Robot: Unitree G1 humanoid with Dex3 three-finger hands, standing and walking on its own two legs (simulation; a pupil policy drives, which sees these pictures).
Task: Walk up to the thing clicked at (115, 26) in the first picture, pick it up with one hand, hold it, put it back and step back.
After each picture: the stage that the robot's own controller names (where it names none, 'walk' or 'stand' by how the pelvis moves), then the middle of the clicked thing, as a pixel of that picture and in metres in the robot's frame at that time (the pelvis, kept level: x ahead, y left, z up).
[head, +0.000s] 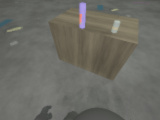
stand; (115, 26) +0.96 -0.22 +0.07
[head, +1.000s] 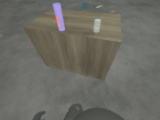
walk; (97, 25) +0.87 +0.03 +0.09
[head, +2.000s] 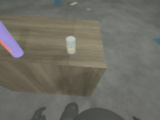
stand; (71, 45) +0.49 +0.20 +0.10
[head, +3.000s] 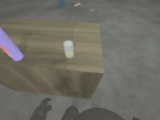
stand; (69, 49) +0.47 +0.19 +0.08
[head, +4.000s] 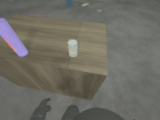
stand; (72, 48) +0.48 +0.17 +0.09
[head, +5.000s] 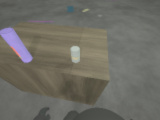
stand; (75, 54) +0.46 +0.15 +0.07
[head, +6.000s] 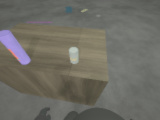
stand; (74, 55) +0.45 +0.16 +0.07
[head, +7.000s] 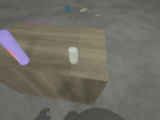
stand; (73, 55) +0.44 +0.16 +0.07
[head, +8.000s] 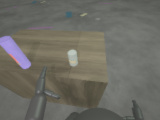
rise first; (73, 58) +0.43 +0.18 +0.07
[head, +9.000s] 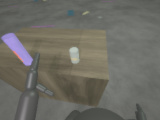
go down; (74, 55) +0.45 +0.18 +0.07
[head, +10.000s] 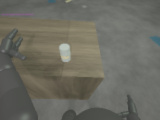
go down; (65, 53) +0.44 +0.17 +0.08
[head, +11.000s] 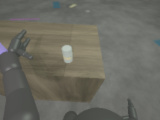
go down; (67, 54) +0.44 +0.18 +0.08
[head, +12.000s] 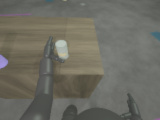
close in; (62, 50) +0.44 +0.19 +0.11
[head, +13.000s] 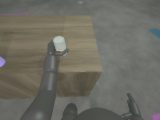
lift; (60, 46) +0.46 +0.19 +0.12
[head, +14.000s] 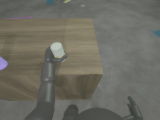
lift; (58, 52) +0.41 +0.21 +0.12
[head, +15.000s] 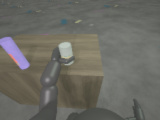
lift; (66, 54) +0.34 +0.16 +0.23
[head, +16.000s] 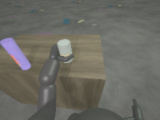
hold; (65, 51) +0.33 +0.17 +0.24
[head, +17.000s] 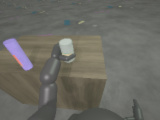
hold; (67, 50) +0.33 +0.16 +0.25
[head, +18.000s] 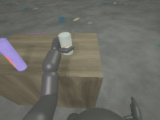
crouch; (66, 44) +0.39 +0.16 +0.25
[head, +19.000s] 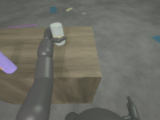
lower; (58, 34) +0.48 +0.21 +0.23
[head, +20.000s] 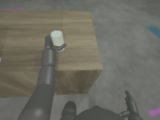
lower; (58, 41) +0.49 +0.20 +0.12
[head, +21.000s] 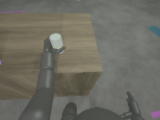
lower; (57, 44) +0.47 +0.21 +0.12
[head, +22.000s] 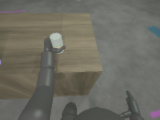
lower; (57, 43) +0.48 +0.21 +0.12
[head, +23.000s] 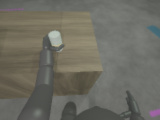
rest; (56, 41) +0.48 +0.21 +0.12
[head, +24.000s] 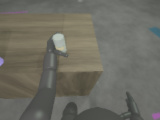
withdraw; (60, 44) +0.47 +0.20 +0.12
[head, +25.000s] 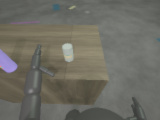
sink last; (68, 52) +0.44 +0.18 +0.10
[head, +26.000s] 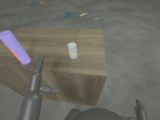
stand; (72, 50) +0.49 +0.20 +0.10
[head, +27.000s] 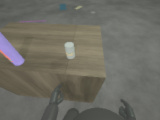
stand; (70, 50) +0.47 +0.19 +0.08
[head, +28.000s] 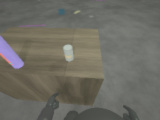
stand; (68, 53) +0.47 +0.20 +0.08
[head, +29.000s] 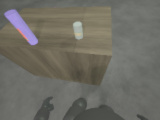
walk; (78, 30) +0.62 +0.16 +0.09
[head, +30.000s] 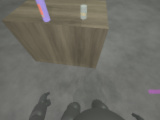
walk; (83, 12) +0.96 +0.13 +0.09
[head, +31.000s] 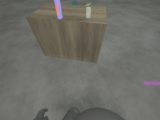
walk; (88, 12) +1.24 +0.15 +0.09
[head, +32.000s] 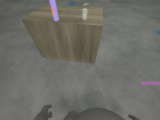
stand; (84, 14) +1.22 +0.17 +0.07
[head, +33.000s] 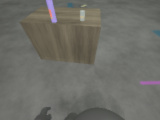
stand; (82, 15) +1.21 +0.19 +0.06
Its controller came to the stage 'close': yes
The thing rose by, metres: 0.21
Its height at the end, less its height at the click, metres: +0.00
